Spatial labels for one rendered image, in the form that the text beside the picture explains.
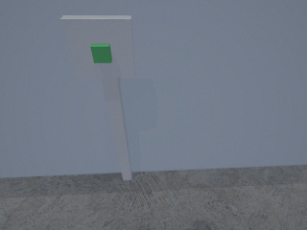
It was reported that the panel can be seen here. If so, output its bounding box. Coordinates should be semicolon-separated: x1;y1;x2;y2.
60;15;135;181

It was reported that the button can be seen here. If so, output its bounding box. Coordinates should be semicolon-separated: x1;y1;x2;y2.
90;43;112;63

